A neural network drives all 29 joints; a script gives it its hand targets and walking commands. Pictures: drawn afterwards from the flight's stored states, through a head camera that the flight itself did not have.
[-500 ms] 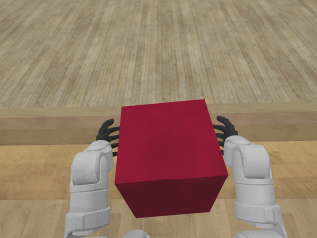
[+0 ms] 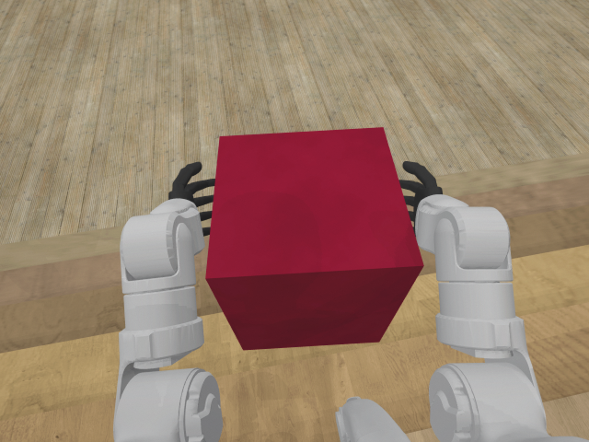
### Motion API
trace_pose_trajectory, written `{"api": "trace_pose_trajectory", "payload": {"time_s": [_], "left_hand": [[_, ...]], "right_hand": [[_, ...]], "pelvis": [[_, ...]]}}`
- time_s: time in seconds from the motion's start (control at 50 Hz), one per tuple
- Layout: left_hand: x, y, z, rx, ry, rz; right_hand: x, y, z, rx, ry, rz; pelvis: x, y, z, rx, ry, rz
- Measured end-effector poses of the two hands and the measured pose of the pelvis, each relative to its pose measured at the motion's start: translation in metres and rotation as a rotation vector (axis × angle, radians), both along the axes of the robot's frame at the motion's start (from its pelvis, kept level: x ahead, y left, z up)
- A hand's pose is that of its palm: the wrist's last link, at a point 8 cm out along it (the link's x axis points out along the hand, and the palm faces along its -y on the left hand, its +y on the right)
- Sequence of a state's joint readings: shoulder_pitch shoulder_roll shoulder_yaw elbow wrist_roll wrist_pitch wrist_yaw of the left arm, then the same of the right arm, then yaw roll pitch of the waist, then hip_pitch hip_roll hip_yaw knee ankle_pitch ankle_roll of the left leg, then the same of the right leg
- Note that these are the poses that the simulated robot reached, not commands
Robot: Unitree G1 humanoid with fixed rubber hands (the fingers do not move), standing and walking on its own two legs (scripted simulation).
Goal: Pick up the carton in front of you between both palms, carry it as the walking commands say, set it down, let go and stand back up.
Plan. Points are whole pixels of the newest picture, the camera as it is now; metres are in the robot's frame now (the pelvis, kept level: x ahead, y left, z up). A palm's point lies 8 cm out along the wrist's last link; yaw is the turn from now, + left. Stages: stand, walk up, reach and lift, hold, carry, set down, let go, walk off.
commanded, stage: carry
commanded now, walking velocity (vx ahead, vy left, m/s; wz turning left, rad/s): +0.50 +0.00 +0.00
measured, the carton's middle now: (306, 248) +0.37 -0.03 +0.02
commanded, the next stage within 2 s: none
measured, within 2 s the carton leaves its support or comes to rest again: neither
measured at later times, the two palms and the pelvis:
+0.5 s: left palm (204, 154) +0.68 +0.14 -0.09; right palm (338, 134) +0.71 -0.15 -0.09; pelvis +0.35 -0.05 -0.18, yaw +2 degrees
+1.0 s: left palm (238, 107) +1.08 +0.08 -0.28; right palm (331, 102) +1.06 -0.22 -0.27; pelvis +0.72 -0.04 -0.36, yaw +1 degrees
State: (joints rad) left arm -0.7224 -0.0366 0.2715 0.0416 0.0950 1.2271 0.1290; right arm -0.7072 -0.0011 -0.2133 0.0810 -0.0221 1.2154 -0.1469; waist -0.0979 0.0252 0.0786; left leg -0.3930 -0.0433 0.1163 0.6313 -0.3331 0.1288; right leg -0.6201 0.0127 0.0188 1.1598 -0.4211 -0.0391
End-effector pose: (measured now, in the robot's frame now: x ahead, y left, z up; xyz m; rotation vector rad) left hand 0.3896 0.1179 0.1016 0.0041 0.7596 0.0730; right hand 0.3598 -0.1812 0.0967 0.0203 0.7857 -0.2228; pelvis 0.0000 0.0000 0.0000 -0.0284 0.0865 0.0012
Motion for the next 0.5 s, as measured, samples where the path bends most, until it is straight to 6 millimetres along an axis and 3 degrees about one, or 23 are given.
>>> {"api": "trace_pose_trajectory", "payload": {"time_s": [0.12, 0.22, 0.28, 0.36, 0.42, 0.5], "left_hand": [[0.073, 0.004, -0.002, -0.024, -0.061, 0.035], [0.14, 0.001, -0.026, -0.028, -0.089, 0.051], [0.179, 0.003, -0.05, 0.023, -0.115, 0.076], [0.22, 0.022, -0.097, 0.047, -0.116, 0.132], [0.249, 0.028, -0.14, 0.036, -0.032, 0.147], [0.295, 0.023, -0.188, 0.023, 0.06, 0.141]], "right_hand": [[0.084, 0.003, 0.005, -0.005, -0.062, 0.015], [0.158, -0.001, -0.015, -0.03, -0.089, 0.048], [0.211, 0.002, -0.046, -0.024, -0.112, 0.106], [0.279, 0.025, -0.097, 0.008, -0.117, 0.218], [0.312, 0.032, -0.139, -0.001, -0.034, 0.238], [0.354, 0.027, -0.188, 0.006, 0.058, 0.22]], "pelvis": [[0.076, -0.006, -0.01, 0.002, 0.005, 0.011], [0.156, -0.02, -0.049, 0.04, -0.023, 0.031], [0.212, -0.028, -0.093, 0.066, -0.074, 0.024], [0.27, -0.04, -0.15, 0.057, -0.1, 0.017], [0.302, -0.048, -0.168, 0.03, -0.09, 0.02], [0.348, -0.053, -0.181, 0.033, -0.064, 0.026]]}}
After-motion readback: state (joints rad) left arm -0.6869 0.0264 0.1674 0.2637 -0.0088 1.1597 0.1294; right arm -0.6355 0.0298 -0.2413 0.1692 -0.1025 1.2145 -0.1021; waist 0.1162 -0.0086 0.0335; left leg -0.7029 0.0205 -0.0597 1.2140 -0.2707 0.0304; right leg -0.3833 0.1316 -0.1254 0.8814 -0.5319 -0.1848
